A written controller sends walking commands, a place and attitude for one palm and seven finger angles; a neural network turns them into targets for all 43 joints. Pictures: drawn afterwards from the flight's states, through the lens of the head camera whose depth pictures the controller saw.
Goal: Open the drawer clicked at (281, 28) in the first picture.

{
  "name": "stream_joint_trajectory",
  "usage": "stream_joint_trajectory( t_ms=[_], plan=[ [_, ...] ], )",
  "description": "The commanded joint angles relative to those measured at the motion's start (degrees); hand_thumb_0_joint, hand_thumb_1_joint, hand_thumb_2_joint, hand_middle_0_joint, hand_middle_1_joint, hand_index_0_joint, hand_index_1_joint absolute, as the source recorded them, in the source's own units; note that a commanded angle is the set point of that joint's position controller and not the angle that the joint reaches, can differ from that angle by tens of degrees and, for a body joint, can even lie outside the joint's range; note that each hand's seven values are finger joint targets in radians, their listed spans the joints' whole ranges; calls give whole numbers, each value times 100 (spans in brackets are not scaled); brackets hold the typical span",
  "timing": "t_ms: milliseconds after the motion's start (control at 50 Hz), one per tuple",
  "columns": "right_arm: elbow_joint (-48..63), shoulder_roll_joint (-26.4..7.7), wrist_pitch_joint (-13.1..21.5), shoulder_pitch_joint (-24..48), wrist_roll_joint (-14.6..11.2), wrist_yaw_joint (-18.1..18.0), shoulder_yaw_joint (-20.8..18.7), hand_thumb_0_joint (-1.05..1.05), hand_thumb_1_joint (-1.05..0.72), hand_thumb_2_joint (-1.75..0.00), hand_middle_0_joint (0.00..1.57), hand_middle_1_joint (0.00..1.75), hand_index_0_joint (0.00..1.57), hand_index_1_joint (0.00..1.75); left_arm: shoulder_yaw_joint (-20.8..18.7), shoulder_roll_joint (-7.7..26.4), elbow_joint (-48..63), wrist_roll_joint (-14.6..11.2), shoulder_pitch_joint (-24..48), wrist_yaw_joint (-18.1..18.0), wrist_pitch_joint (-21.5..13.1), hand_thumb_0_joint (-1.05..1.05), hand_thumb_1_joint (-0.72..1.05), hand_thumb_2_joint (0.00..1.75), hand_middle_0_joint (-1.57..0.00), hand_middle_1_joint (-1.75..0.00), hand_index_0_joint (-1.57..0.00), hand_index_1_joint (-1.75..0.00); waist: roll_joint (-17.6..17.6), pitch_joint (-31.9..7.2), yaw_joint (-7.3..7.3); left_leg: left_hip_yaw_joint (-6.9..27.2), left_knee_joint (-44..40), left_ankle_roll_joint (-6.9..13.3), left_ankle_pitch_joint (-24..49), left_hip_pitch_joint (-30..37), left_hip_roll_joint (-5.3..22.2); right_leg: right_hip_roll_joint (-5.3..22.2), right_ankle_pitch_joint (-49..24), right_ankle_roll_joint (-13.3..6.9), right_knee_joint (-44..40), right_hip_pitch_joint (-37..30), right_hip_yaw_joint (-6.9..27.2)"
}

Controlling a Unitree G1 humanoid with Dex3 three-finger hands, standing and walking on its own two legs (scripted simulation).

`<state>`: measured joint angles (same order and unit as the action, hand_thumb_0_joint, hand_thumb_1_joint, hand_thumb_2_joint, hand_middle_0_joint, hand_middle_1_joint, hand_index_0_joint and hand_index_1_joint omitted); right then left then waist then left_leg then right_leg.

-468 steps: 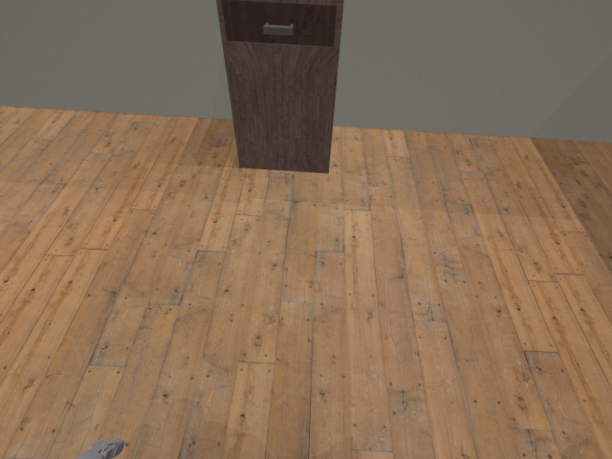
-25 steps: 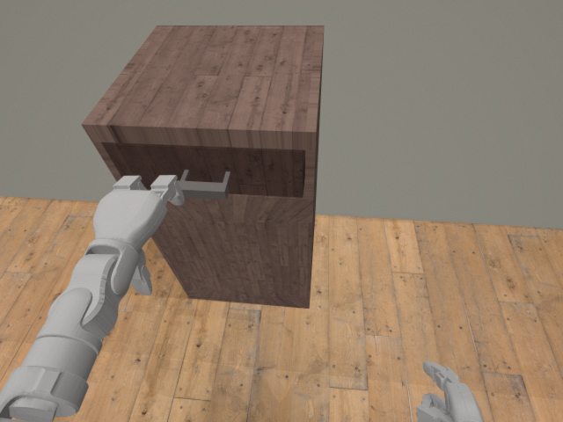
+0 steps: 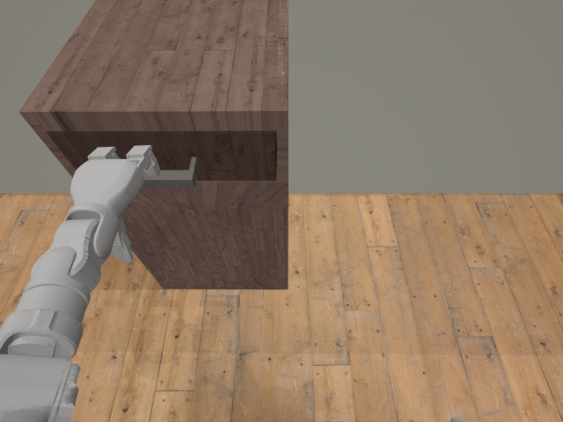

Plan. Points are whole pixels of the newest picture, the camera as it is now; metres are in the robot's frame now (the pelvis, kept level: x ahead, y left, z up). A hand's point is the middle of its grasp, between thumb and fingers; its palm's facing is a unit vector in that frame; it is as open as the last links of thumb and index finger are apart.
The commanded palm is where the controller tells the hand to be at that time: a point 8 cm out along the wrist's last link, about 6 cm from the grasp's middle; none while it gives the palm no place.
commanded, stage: move the hooked fingers above the handle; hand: left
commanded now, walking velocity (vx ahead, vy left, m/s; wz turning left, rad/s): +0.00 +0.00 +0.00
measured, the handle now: (168, 170) +0.56 +0.25 -0.04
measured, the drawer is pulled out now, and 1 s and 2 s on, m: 0.00 0.00 0.00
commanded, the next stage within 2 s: lower the fingers behind the handle in 1.38 s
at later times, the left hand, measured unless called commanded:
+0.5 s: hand (150, 179) +0.48 +0.25 +0.02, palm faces -0.05 -0.03 -1.00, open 13.8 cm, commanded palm +0.47 +0.25 +0.08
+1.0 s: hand (156, 174) +0.50 +0.25 +0.01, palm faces -0.09 -0.03 -1.00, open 13.8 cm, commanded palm +0.49 +0.25 +0.07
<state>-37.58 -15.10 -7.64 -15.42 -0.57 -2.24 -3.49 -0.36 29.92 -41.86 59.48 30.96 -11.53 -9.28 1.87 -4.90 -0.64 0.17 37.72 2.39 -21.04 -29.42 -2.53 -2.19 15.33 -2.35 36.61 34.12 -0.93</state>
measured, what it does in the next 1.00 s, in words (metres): stands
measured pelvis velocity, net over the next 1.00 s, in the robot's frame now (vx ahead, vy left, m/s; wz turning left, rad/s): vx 0.01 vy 0.02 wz -0.02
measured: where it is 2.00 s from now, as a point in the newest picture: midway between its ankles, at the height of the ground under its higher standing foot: outside the picture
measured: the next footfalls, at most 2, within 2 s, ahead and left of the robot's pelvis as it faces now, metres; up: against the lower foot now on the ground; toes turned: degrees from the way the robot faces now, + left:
none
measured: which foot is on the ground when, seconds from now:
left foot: down 0.00-1.00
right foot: down 0.00-1.00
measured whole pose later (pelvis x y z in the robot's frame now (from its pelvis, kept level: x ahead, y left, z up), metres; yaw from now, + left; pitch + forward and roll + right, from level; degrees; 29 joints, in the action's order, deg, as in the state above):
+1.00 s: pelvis +0.01 +0.02 -0.02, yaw -1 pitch +21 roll -2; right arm -39.2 -15.3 -8.8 -21.5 1.6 -0.5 -2.6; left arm -0.8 31.7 -60.9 62.7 47.8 -15.7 -7.2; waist 2.8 -7.6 -6.4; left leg -0.4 45.1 3.5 -24.8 -41.6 -1.8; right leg -3.0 17.3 -1.2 41.0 45.2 -0.7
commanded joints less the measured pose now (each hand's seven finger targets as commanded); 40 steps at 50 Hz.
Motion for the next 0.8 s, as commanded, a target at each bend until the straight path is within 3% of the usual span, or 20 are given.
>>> stream_joint_trajectory(
  t_ms=[0, 60, 140, 160, 200, 260, 320, 340, 400, 420, 500, 520, 560, 640, 680, 700, 740, 780],
  plan=[
    [575, -740, 88, -262, 28, -33, -260, 0, -90, -90, 20, 30, 20, 30, -491, 1491, 645, 13, 2365, -331, -40, 0, -50, 30, -30, -120, -30, -120, -19, -2142, -47, -15, -302, 22, 2150, 275, -31, 60, -1673, -52, -142, -1630, 170],
    [553, -765, 71, -403, 43, -7, -262, 0, -90, -90, 20, 30, 20, 30, -383, 1410, 394, 59, 2627, -403, -29, 0, -50, 30, -30, -120, -30, -120, 4, -2178, -125, 22, -258, 8, 2208, 336, 7, 35, -1572, -55, -104, -1411, 126],
    [488, -813, 42, -568, 66, 5, -261, 0, -90, -90, 20, 30, 20, 30, -517, 1622, 91, 133, 2960, -531, -24, 0, -50, 30, -30, -120, -30, -120, 2, -2295, -178, 84, -175, -15, 2298, 295, 41, 7, -1476, -66, -14, -1210, 100],
    [489, -792, 44, -588, 71, 12, -260, 0, -90, -90, 20, 30, 20, 30, -250, 1344, 18, 143, 3132, -560, 5, 0, -50, 30, -30, -120, -30, -120, 45, -2196, -280, 74, -159, -10, 2199, 306, 39, 5, -1391, -57, -34, -1062, 90],
    [429, -852, 44, -687, 98, 20, -256, 0, -90, -90, 20, 30, 20, 30, -531, 1722, -112, 194, 3306, -641, 31, 0, -50, 30, -30, -120, -30, -120, 65, -2322, -250, 110, -117, -21, 2262, 300, 63, -11, -1366, -71, 36, -1011, 80],
    [379, -834, 43, -807, 128, 41, -279, 0, -90, -90, 20, 30, 20, 30, -309, 1457, -220, 245, 3557, -707, 55, 0, -50, 30, -30, -120, -30, -120, 286, -2494, -340, 184, -12, -93, 2580, 502, 108, -27, -1343, -75, 120, -732, 15],
    [330, -867, 37, -938, 156, 86, -300, 0, -90, -90, 20, 30, 20, 30, -284, 1369, -391, 213, 3716, -738, 113, 0, -50, 30, -30, -120, -30, -120, 209, -2631, -412, 246, 119, -121, 2954, 634, 153, -62, -1397, -65, 169, -582, -20],
    [303, -887, 29, -998, 170, 88, -312, 0, -90, -90, 20, 30, 20, 30, -239, 1371, -321, 240, 3898, -753, 113, 0, -50, 30, -30, -120, -30, -120, 326, -2741, -454, 274, 158, -147, 3095, 725, 181, -57, -1435, -52, 200, -509, -15],
    [251, -899, -8, -1086, 181, 129, -307, 0, -90, -90, 20, 30, 20, 30, -187, 1259, -622, 263, 3778, -749, 216, 0, -50, 30, -30, -120, -30, -120, 264, -2662, -442, 307, 226, -181, 3315, 698, 214, -86, -1449, -50, 237, -393, -46],
    [221, -902, -9, -1097, 195, 134, -309, 0, -90, -90, 20, 30, 20, 30, -147, 1202, -623, 247, 3935, -751, 223, 0, -50, 30, -30, -120, -30, -120, 305, -2648, -505, 295, 249, -176, 3380, 691, 221, -88, -1486, -52, 232, -339, -54],
    [202, -936, -38, -1190, 218, 158, -289, 0, -90, -90, 20, 30, 20, 30, -187, 1315, -815, 312, 4059, -797, 322, 0, -50, 30, -30, -120, -30, -120, 334, -2661, -514, 279, 291, -158, 3202, 563, 225, -100, -1424, -49, 272, -315, -44],
    [179, -956, -38, -1207, 226, 147, -276, 0, -90, -90, 20, 30, 20, 30, -323, 1504, -784, 310, 4225, -807, 313, 0, -50, 30, -30, -120, -30, -120, 257, -2678, -534, 301, 314, -157, 3289, 472, 222, -97, -1513, -59, 306, -368, -52],
    [181, -949, -43, -1252, 235, 155, -269, 0, -90, -90, 20, 30, 20, 30, -253, 1455, -894, 350, 4190, -818, 354, 0, -50, 30, -30, -120, -30, -120, 445, -2769, -521, 283, 354, -159, 3279, 463, 213, -95, -1513, -51, 339, -332, -35],
    [132, -988, -29, -1367, 258, 138, -264, 0, -90, -90, 20, 30, 20, 30, -277, 1569, -1085, 335, 4438, -813, 402, 0, -50, 30, -30, -120, -30, -120, 319, -2860, -662, 252, 455, -108, 3188, 352, 214, -105, -1596, -19, 369, -328, -16],
    [138, -1007, -29, -1364, 262, 123, -239, 0, -90, -90, 20, 30, 20, 30, -414, 1822, -1094, 355, 4431, -791, 414, 0, -50, 30, -30, -120, -30, -120, 387, -2879, -620, 212, 461, -83, 3056, 205, 199, -94, -1663, -23, 403, -412, 15],
    [168, -1000, -35, -1375, 263, 124, -237, 0, -90, -90, 20, 30, 20, 30, -378, 1749, -1119, 337, 4330, -768, 416, 0, -50, 30, -30, -120, -30, -120, 349, -2952, -596, 206, 455, -71, 3058, 193, 188, -93, -1692, -20, 390, -503, 16],
    [170, -1010, -54, -1381, 256, 111, -212, 0, -90, -90, 20, 30, 20, 30, -476, 1919, -1164, 305, 4163, -696, 384, 0, -50, 30, -30, -120, -30, -120, 351, -2971, -541, 163, 463, -55, 3081, 68, 175, -82, -1833, -17, 397, -664, 55],
    [193, -992, -66, -1384, 243, 102, -228, 0, -90, -90, 20, 30, 20, 30, -372, 1777, -1096, 326, 4081, -650, 338, 0, -50, 30, -30, -120, -30, -120, 372, -2939, -546, 158, 457, -47, 3076, 104, 191, -87, -1815, -13, 374, -618, 50]
  ],
)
